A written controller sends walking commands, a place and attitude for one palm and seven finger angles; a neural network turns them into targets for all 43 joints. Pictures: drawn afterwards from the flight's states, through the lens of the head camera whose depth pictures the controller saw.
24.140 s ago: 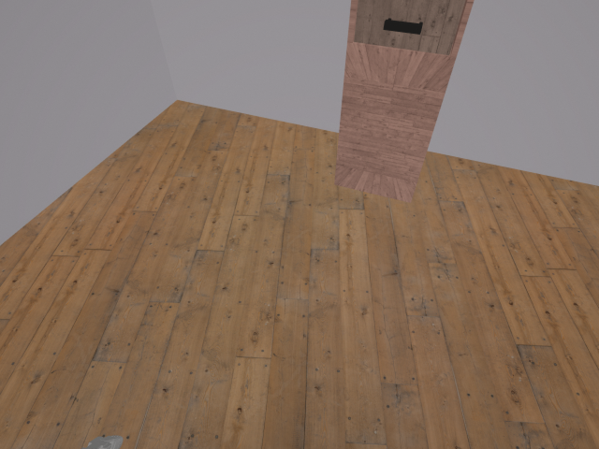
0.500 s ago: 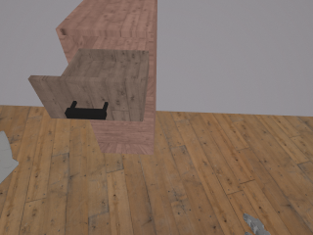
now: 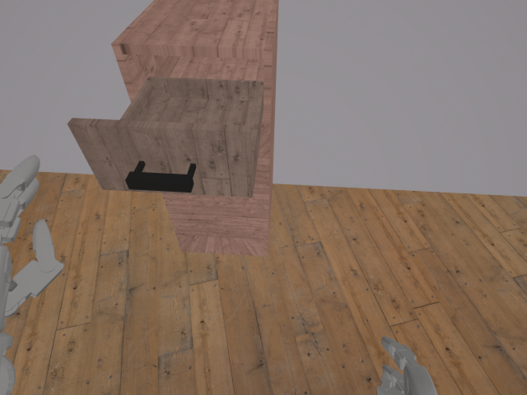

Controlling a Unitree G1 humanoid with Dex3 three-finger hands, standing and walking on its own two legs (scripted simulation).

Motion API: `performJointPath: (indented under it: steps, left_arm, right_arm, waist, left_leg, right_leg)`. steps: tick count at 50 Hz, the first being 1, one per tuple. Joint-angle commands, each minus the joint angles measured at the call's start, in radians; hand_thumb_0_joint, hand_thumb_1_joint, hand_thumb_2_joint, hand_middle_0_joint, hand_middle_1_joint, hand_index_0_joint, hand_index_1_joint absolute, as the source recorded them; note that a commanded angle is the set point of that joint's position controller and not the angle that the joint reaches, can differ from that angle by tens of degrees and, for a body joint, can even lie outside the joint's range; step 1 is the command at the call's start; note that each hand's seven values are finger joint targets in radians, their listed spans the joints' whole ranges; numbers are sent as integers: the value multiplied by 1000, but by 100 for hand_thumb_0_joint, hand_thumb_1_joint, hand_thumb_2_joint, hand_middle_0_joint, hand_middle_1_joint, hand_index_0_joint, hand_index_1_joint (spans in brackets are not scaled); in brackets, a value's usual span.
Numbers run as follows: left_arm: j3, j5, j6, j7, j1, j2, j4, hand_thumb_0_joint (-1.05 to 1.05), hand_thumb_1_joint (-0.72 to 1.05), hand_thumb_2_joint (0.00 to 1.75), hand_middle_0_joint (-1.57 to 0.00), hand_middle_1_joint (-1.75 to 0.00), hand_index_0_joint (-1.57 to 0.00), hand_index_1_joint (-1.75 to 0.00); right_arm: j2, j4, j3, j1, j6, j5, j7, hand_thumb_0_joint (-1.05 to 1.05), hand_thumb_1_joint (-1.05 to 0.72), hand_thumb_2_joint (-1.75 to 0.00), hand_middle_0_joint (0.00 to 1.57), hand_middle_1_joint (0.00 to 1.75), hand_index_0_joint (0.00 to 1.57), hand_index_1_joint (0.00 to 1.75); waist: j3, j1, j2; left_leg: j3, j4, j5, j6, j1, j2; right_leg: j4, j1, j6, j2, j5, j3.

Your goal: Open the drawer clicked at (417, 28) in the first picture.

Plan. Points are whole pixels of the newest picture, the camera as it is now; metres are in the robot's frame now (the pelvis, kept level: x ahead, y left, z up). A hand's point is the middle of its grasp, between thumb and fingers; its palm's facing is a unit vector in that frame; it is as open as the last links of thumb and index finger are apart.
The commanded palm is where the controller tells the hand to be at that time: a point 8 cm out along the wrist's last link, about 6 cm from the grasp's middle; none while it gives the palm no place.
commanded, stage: let the arm hang, fingers relaxed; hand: left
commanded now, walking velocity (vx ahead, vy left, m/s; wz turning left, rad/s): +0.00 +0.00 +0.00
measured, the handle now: (163, 174) +0.51 +0.23 +0.04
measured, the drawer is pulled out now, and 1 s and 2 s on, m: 0.30 0.30 0.30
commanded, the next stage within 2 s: look to check the result in 1.06 s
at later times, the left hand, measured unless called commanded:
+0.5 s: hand out of the picture -0.06 +0.20 -0.16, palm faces +0.02 -0.97 -0.24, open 7.2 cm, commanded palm none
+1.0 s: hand out of the picture -0.02 +0.16 -0.17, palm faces +0.02 -0.98 -0.19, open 7.3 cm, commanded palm none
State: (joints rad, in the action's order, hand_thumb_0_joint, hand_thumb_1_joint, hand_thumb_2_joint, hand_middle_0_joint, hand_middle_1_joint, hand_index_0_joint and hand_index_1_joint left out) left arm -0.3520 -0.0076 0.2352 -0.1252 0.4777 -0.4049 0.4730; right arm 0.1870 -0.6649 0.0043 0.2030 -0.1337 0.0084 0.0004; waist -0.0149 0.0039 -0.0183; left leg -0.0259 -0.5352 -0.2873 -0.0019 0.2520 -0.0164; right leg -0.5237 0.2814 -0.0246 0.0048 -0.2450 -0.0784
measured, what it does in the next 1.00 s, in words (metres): stands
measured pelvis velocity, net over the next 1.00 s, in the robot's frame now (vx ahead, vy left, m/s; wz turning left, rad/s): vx -0.02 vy -0.01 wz -0.02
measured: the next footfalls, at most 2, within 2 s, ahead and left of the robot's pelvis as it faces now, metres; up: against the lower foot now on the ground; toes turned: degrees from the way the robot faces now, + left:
none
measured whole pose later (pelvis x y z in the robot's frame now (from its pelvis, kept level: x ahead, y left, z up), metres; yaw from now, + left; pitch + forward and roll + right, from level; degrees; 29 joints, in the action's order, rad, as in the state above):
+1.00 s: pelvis -0.02 -0.01 +0.01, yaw -1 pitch -2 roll +0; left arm -0.01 0.02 0.00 -0.04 0.28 -0.12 -1.14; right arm 0.09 -1.11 -0.01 0.33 0.01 -0.02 0.03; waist 0.04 0.00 -0.02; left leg -0.04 -0.43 -0.22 -0.01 0.17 -0.03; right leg -0.43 0.21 -0.04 -0.01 -0.18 -0.06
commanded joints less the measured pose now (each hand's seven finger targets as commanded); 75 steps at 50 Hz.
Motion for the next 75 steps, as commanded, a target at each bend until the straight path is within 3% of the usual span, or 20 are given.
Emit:
performJointPath:
  steps: [1,3,5,7,9,10,12,13,14,17,19,28,33,38,41,43,45,47,71,75]
  left_arm:
    - [254,49,-236,115,-30,119,-630,0,90,90,-20,-30,-20,-30]
    - [263,52,-239,118,-97,95,-741,0,90,90,-20,-30,-20,-30]
    - [268,48,-244,113,-137,65,-877,0,90,90,-20,-30,-20,-30]
    - [281,39,-251,108,-188,52,-1019,0,90,90,-20,-30,-20,-30]
    - [294,33,-254,106,-218,66,-1149,0,90,90,-20,-30,-20,-30]
    - [299,30,-255,105,-217,70,-1208,0,90,90,-20,-30,-20,-30]
    - [303,26,-249,105,-185,85,-1317,0,90,90,-20,-30,-20,-30]
    - [285,33,-247,100,-165,123,-1335,0,90,90,-20,-30,-20,-30]
    - [292,29,-247,101,-166,117,-1367,0,90,90,-20,-30,-20,-30]
    - [304,23,-241,103,-161,116,-1439,0,90,90,-20,-30,-20,-30]
    - [310,22,-240,101,-154,120,-1478,0,90,90,-20,-30,-20,-30]
    - [324,20,-239,91,-102,140,-1584,0,90,90,-20,-30,-20,-30]
    - [323,22,-240,87,-95,155,-1594,0,90,90,-20,-30,-20,-30]
    - [319,23,-235,84,-93,172,-1592,0,90,90,-20,-30,-20,-30]
    - [316,23,-233,84,-101,177,-1589,0,90,90,-20,-30,-20,-30]
    - [315,24,-230,82,-103,182,-1589,0,90,90,-20,-30,-20,-30]
    - [314,23,-230,83,-113,183,-1588,0,90,90,-20,-30,-20,-30]
    - [311,23,-230,84,-115,179,-1589,0,90,90,-20,-30,-20,-30]
    - [305,20,-225,85,-156,151,-1591,0,90,90,-20,-30,-20,-30]
    - [305,20,-223,84,-164,147,-1590,0,90,90,-20,-30,-20,-30]
  right_arm:
    - [145,-53,-56,14,54,-13,-10,0,-90,-90,20,30,20,30]
    - [139,-52,-47,3,79,-22,-5,0,-90,-90,20,30,20,30]
    - [142,-67,-45,11,104,-27,3,0,-90,-90,20,30,20,30]
    - [133,-107,-37,16,122,-29,8,0,-90,-90,20,30,20,30]
    - [126,-156,-24,7,127,-30,12,0,-90,-90,20,30,20,30]
    - [123,-180,-18,10,127,-28,15,0,-90,-90,20,30,20,30]
    - [110,-226,-13,20,129,-24,23,0,-90,-90,20,30,20,30]
    - [97,-234,-23,43,132,-30,27,0,-90,-90,20,30,20,30]
    - [89,-257,-22,66,135,-30,28,0,-90,-90,20,30,20,30]
    - [75,-305,-23,122,137,-25,31,0,-90,-90,20,30,20,30]
    - [73,-331,-25,158,139,-21,32,0,-90,-90,20,30,20,30]
    - [43,-411,-23,224,144,-18,36,0,-90,-90,20,30,20,30]
    - [24,-427,-24,236,143,-19,37,0,-90,-90,20,30,20,30]
    - [1,-433,-27,240,141,-21,38,0,-90,-90,20,30,20,30]
    - [-11,-434,-27,235,136,-22,39,0,-90,-90,20,30,20,30]
    - [-16,-433,-29,235,137,-20,40,0,-90,-90,20,30,20,30]
    - [-18,-436,-28,233,136,-22,40,0,-90,-90,20,30,20,30]
    - [-20,-436,-27,231,136,-22,41,0,-90,-90,20,30,20,30]
    - [15,-442,-34,210,139,-22,42,0,-90,-90,20,30,20,30]
    - [20,-444,-34,202,137,-23,42,0,-90,-90,20,30,20,30]
  waist:
    - [-70,12,56]
    - [-64,6,220]
    - [-71,7,253]
    - [-37,11,153]
    - [14,1,-32]
    - [34,-4,-79]
    - [41,-13,-97]
    - [31,-14,-123]
    - [22,-9,-163]
    - [18,-8,-118]
    - [44,-4,-43]
    - [122,-4,24]
    - [140,-3,19]
    - [143,0,31]
    - [137,-1,0]
    - [131,1,24]
    - [144,2,-14]
    - [150,-1,-5]
    - [121,4,24]
    - [111,5,4]
  left_leg:
    - [74,4,332,47,52,-92]
    - [78,-26,299,45,62,-64]
    - [56,-41,256,32,28,-29]
    - [63,12,214,26,-19,-31]
    - [96,105,210,38,3,-68]
    - [110,141,174,42,32,-78]
    - [106,168,88,40,33,-73]
    - [104,167,72,40,15,-75]
    - [100,179,43,40,15,-76]
    - [100,196,33,39,8,-79]
    - [102,202,51,41,-12,-90]
    - [80,217,-1,41,-27,-81]
    - [86,231,-43,44,-5,-83]
    - [69,215,-14,41,-16,-77]
    - [64,211,20,40,-16,-73]
    - [60,202,38,37,-27,-76]
    - [56,208,34,34,-21,-76]
    - [57,210,32,33,-11,-74]
    - [48,205,76,24,-66,-79]
    - [47,204,104,23,-79,-84]
  right_leg:
    - [-65,-5,0,80,238,67]
    - [-33,-49,-14,105,317,98]
    - [6,-86,-41,152,421,141]
    - [44,-57,-40,146,312,147]
    - [69,-62,-14,92,134,125]
    - [87,-90,-8,76,75,119]
    - [135,-114,-17,78,37,135]
    - [154,-117,-23,76,36,121]
    - [165,-131,-25,78,29,120]
    - [183,-145,-29,81,36,114]
    - [197,-124,-27,84,33,106]
    - [224,-47,-26,80,-63,122]
    - [216,-32,-23,74,-78,126]
    - [220,-14,-22,76,-80,132]
    - [214,-28,-25,80,-36,136]
    - [218,-32,-25,79,-26,133]
    - [220,-28,-26,82,-24,135]
    - [222,-35,-26,82,-25,134]
    - [256,-67,-31,90,-19,143]
    - [251,-76,-33,90,25,142]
